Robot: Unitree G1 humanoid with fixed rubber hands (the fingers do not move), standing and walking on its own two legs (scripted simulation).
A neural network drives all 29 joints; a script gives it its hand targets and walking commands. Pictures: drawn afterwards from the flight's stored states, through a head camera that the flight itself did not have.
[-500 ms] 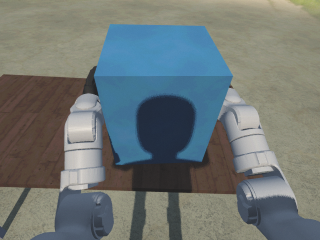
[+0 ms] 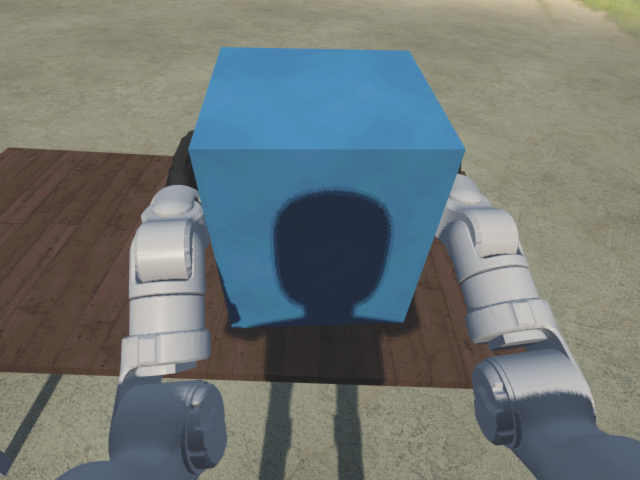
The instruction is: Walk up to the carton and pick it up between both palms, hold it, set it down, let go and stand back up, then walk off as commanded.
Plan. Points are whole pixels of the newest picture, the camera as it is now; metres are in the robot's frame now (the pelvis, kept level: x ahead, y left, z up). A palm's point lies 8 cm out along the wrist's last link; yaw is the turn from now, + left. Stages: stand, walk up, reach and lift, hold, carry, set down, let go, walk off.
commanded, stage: hold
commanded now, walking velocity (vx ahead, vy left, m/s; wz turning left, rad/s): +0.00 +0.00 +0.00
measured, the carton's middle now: (317, 193) +0.36 -0.01 +0.22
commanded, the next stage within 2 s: set down in 1.30 s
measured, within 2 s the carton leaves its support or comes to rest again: neither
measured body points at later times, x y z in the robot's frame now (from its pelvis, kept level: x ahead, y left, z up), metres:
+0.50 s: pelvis +0.00 +0.00 +0.00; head -0.04 +0.02 +0.45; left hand +0.39 +0.15 +0.21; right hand +0.39 -0.16 +0.23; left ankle +0.02 +0.12 -0.75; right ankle +0.03 -0.11 -0.75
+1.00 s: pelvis +0.00 +0.00 +0.00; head -0.05 +0.02 +0.45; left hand +0.38 +0.15 +0.21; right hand +0.39 -0.16 +0.23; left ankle +0.02 +0.12 -0.75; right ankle +0.03 -0.11 -0.75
